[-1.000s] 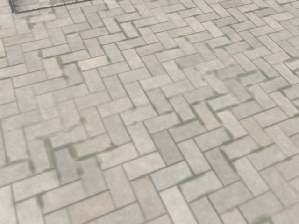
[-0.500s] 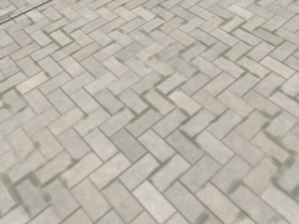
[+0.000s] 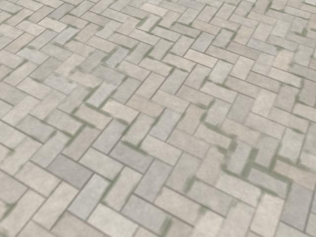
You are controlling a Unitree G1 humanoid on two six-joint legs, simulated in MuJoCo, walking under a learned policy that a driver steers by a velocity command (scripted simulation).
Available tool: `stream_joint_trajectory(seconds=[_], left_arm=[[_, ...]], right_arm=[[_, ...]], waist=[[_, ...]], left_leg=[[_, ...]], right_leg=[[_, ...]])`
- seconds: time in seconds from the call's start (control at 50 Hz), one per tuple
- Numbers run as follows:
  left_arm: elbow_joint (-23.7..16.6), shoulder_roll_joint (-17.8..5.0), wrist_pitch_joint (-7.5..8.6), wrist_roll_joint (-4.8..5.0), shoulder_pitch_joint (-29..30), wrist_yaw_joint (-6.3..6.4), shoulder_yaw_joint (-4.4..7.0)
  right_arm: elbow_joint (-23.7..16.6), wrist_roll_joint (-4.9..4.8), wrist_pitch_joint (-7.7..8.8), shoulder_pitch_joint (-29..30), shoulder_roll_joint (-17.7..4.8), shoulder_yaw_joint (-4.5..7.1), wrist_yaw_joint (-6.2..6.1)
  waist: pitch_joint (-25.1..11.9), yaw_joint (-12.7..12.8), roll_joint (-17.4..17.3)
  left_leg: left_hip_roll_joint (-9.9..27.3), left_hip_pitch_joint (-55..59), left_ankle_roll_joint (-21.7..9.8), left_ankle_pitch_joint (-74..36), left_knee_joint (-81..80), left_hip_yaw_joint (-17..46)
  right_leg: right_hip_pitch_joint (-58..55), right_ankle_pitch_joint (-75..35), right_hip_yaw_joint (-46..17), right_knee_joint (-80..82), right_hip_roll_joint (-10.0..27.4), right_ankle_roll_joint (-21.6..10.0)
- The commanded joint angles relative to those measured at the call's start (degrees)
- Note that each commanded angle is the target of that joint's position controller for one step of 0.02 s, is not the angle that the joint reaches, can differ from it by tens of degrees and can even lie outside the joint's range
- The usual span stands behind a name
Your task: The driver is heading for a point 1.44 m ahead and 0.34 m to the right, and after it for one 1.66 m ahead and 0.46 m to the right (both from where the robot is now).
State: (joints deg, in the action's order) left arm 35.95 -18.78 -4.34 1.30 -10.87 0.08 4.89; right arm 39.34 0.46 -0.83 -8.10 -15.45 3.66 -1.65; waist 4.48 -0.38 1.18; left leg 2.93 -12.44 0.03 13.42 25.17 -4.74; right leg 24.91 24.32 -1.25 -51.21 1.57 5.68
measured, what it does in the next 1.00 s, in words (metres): steps on the spot, turning right: right foot, then left foot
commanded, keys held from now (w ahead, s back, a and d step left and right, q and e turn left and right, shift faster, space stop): e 0.58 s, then no key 0.18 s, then w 0.24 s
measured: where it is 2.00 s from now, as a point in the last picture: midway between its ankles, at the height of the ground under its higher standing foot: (217, 231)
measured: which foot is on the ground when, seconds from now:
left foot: down 0.00-0.10, up 0.12-0.60, down 0.62-0.98, up 1.00-1.00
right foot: up 0.00-0.08, down 0.10-0.62, up 0.64-0.96, down 0.98-1.00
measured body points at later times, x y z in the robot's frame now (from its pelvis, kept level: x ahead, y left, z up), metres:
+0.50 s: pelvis +0.01 -0.04 +0.00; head +0.04 -0.07 +0.45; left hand +0.24 +0.19 -0.07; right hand +0.10 -0.36 -0.10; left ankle +0.07 +0.11 -0.70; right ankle +0.00 -0.13 -0.74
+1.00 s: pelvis +0.03 -0.04 +0.00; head +0.04 -0.06 +0.45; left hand +0.27 +0.14 -0.10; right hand -0.01 -0.33 -0.12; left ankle +0.07 +0.09 -0.74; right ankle -0.05 -0.13 -0.74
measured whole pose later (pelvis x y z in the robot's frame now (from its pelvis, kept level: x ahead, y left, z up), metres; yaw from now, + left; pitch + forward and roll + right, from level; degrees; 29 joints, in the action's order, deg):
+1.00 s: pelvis +0.03 -0.04 +0.00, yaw -26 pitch +1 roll +0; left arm 39.8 -15.9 0.3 1.0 -13.0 0.4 2.4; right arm 42.5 -0.9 0.2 -15.3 -16.1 2.3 -0.3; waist 0.6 -1.4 -1.0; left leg 0.9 -13.0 -0.5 18.5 30.2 2.0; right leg 9.2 16.6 -0.9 -25.3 -1.4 -0.8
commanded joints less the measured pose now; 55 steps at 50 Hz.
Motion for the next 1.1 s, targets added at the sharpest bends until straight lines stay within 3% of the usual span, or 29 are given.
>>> stream_joint_trajectory(seconds=[0.02,0.08,0.1,0.12,0.14,0.16,0.2,0.22,0.28,0.36,0.52,0.6,0.62,0.64,0.66,0.68,0.74,0.76,0.8,0.84,0.9,0.94,0.96,0.98,1.0,1.02,1.04,1.06,1.1], left_arm=[[-5.9,-4.8,0.75,0.01,2.3,-0.63,1.09],[-4.7,-5.0,0.42,0.0,-2.5,-1.05,1.81],[-4.1,-7.1,0.52,-0.16,-4.9,-0.51,2.69],[-5.2,-14.6,0.97,-0.25,-6.9,0.53,4.38],[-6.7,-15.3,2.55,-2.52,-5.9,-0.04,3.88],[-6.3,-12.6,3.8,-2.92,-5.1,-0.48,3.13],[-5.6,-9.4,4.39,-1.13,-0.4,0.15,2.13],[-5.7,-8.6,4.14,-0.43,1.4,0.57,1.63],[-5.8,-8.2,3.75,-1.04,1.4,1.4,1.11],[-5.2,-9.2,3.36,-0.79,0.3,1.86,1.48],[-5.4,-10.1,2.37,-0.61,2.2,1.12,1.95],[-5.7,-8.8,1.77,0.55,5.0,1.4,1.56],[-5.4,-6.2,1.85,-0.05,2.1,1.52,0.81],[-5.7,-4.5,2.25,-0.37,-0.9,1.59,0.35],[-4.9,-9.2,2.69,-1.21,-0.7,1.9,1.77],[-3.8,-11.5,2.71,-0.92,-1.6,1.9,2.79],[-1.6,-7.2,1.6,-0.62,-1.5,2.12,2.0],[-1.7,-5.8,1.57,-0.44,-0.9,2.0,1.47],[-2.3,-3.0,1.91,-0.48,0.9,1.66,0.13],[-3.0,-2.0,2.51,-0.55,3.5,1.07,-0.8],[-2.3,-3.6,4.05,-0.02,3.2,0.48,-0.67],[0.4,-3.0,5.15,-0.13,-1.3,0.14,-0.67],[1.5,-3.3,5.54,-0.16,-4.1,0.22,-0.54],[2.7,-4.3,5.88,-0.06,-9.6,0.6,-0.3],[3.7,-10.1,6.0,-0.71,-14.1,0.9,1.07],[3.9,-11.9,6.6,-1.11,-15.2,0.28,1.84],[3.9,-8.6,7.54,-1.42,-13.5,0.24,0.79],[3.8,-6.3,8.26,-1.31,-12.2,0.22,0.01],[3.9,-5.1,8.6,-0.93,-10.9,0.15,-0.56]], right_arm=[[-3.4,-0.81,0.49,1.2,-12.5,3.7,0.41],[-2.7,-2.51,0.74,2.0,-11.9,3.59,0.69],[-1.2,-2.08,1.0,-1.6,-9.6,3.0,0.94],[-3.1,1.24,1.02,-2.0,-5.4,1.56,1.2],[-5.7,1.14,1.08,4.0,-6.5,1.65,0.42],[-5.7,-0.09,0.84,5.7,-9.0,2.37,-0.03],[-4.1,-0.19,0.58,4.3,-9.7,2.96,-0.64],[-3.9,0.2,0.47,3.6,-9.9,3.11,-0.79],[-3.0,-0.25,0.66,1.7,-8.4,2.77,-0.26],[-3.6,-0.37,0.74,3.9,-7.2,2.16,-0.22],[-4.1,-1.07,2.19,4.1,-7.6,2.24,1.01],[-2.6,-0.83,3.11,-1.4,-7.8,2.71,1.71],[-2.8,0.05,3.02,-2.0,-10.4,3.16,1.47],[-3.5,1.24,2.46,1.1,-14.9,3.71,1.28],[-3.9,1.86,2.62,0.1,-12.1,3.18,1.44],[-4.2,1.17,2.74,1.5,-10.1,2.38,1.32],[-3.9,-0.64,2.48,3.6,-7.4,1.16,0.84],[-3.5,-0.45,2.27,2.9,-7.2,0.96,0.75],[-2.3,-0.23,1.99,0.0,-6.4,0.62,0.56],[-1.8,-0.74,1.46,-1.6,-9.4,1.32,0.5],[-1.0,-1.4,0.97,-4.6,-12.2,1.92,0.68],[-0.7,-2.46,1.0,-4.4,-11.9,1.63,0.86],[-0.6,-2.25,1.46,-4.5,-10.3,1.0,0.99],[-1.3,-1.37,2.34,-2.6,-6.6,-0.28,1.4],[-4.1,-0.36,3.72,-0.2,-1.6,-1.69,1.9],[-6.3,-1.52,4.7,4.6,-6.1,-0.64,1.67],[-6.1,-2.59,5.17,4.0,-9.1,0.64,1.76],[-5.0,-2.83,5.42,2.0,-9.1,0.77,2.13],[-4.6,-1.85,5.96,1.9,-8.6,0.83,2.84]], waist=[[-8.5,-1.4,-12.0],[-8.7,1.8,-10.2],[-9.3,2.1,-4.6],[-9.8,0.8,14.3],[-11.3,3.7,15.0],[-10.7,4.5,9.0],[-7.7,1.6,5.0],[-7.2,0.8,5.7],[-9.6,0.1,6.0],[-8.9,1.3,6.2],[-8.5,1.9,7.8],[-10.1,-1.4,6.9],[-11.8,0.0,1.2],[-9.1,3.7,-14.0],[-8.5,1.4,-14.0],[-7.5,2.0,-10.0],[-5.4,1.8,-8.2],[-5.5,1.4,-8.6],[-7.4,-0.2,-10.2],[-5.9,-2.3,-13.5],[-3.8,-2.9,-12.4],[-2.7,-0.1,-9.9],[-3.7,1.4,-8.5],[-6.4,4.0,-5.8],[-8.8,4.7,7.4],[-3.3,7.4,10.1],[1.3,6.2,7.4],[2.5,5.0,7.7],[3.2,4.3,6.7]], left_leg=[[14.4,7.9,-12.5,-23.6,-4.7,8.0],[13.3,4.3,-8.0,-18.6,1.9,4.4],[10.6,-1.5,-3.8,-11.0,9.0,0.5],[3.3,-18.2,2.7,17.1,27.6,-4.7],[-2.7,-25.3,4.3,27.3,39.4,4.2],[-1.4,-25.8,3.9,24.5,44.2,7.8],[0.2,-25.9,3.1,14.8,42.0,9.1],[-0.1,-24.8,3.6,11.5,41.0,9.1],[-2.1,-21.5,4.9,6.6,39.6,8.5],[-3.1,-20.6,5.7,5.8,28.6,9.4],[-5.5,-11.5,4.4,8.6,14.3,10.7],[-4.5,0.1,1.9,-4.7,-4.2,9.5],[3.5,6.8,-1.0,-11.3,-6.1,15.7],[13.5,8.9,-9.2,-23.9,-7.0,28.5],[19.5,5.6,-17.0,-25.7,-7.7,34.7],[18.2,4.0,-17.0,-23.6,-7.1,31.1],[10.7,4.5,-12.4,-20.7,-5.5,21.2],[9.3,4.6,-12.3,-22.2,-5.6,18.9],[7.6,7.6,-11.7,-6.4,-8.0,17.6],[7.4,6.2,-11.8,6.9,-11.2,19.1],[9.1,3.1,-12.4,11.3,-11.9,21.0],[8.2,-1.9,-11.6,12.0,-10.7,19.8],[7.2,-6.1,-9.9,10.7,-8.5,18.7],[4.8,-12.7,-6.7,10.5,-1.6,15.5],[-3.3,-23.2,-1.7,11.9,13.8,4.7],[-2.9,-30.8,-0.5,19.7,22.8,4.6],[-0.2,-35.2,-0.8,18.0,30.3,7.2],[1.1,-37.2,-1.5,13.9,33.0,8.0],[2.8,-39.5,-1.6,6.1,32.9,7.6]], right_leg=[[-2.0,-1.2,3.6,7.8,-0.2,-1.3],[-11.7,-12.0,5.8,23.3,-2.2,-5.4],[-19.6,-20.3,1.9,28.5,-1.6,-7.6],[-29.9,-43.3,-19.5,29.5,13.9,-13.8],[-24.4,-46.1,-30.5,30.5,21.6,-25.7],[-22.9,-40.2,-26.5,31.9,19.2,-25.8],[-20.7,-31.4,-19.5,31.7,12.9,-19.6],[-19.5,-32.7,-18.1,31.6,11.5,-18.6],[-19.3,-35.7,-16.6,31.4,9.5,-18.8],[-20.3,-30.1,-19.4,30.9,8.6,-18.8],[-16.6,-28.1,-28.5,28.3,7.4,-18.7],[-14.6,-27.5,-28.8,23.7,3.7,-14.5],[-9.9,-15.8,-24.6,18.0,0.5,-11.1],[0.7,5.8,-13.4,8.3,-9.5,-7.2],[3.6,15.2,-10.7,-5.4,-9.0,-3.8],[4.1,12.1,-10.8,-12.6,-7.2,-2.6],[5.4,4.2,-10.4,-15.9,-6.7,0.0],[4.2,3.3,-9.0,-13.7,-6.7,0.5],[2.5,0.5,-5.4,-3.2,-4.3,0.5],[-1.0,2.1,-0.7,5.6,-3.1,-0.1],[-7.2,1.9,1.9,17.6,-3.6,-2.8],[-16.5,-9.2,3.6,30.4,-4.3,-5.9],[-23.4,-10.7,2.4,32.3,-3.5,-7.4],[-32.8,-9.5,-3.9,32.4,1.6,-9.1],[-38.4,-0.7,-19.8,33.7,11.7,-14.2],[-32.8,5.7,-31.9,40.2,19.4,-21.2],[-31.2,9.1,-32.2,41.7,19.4,-22.5],[-31.6,9.3,-28.8,42.2,17.0,-21.0],[-32.5,-0.3,-22.4,43.2,14.2,-19.0]])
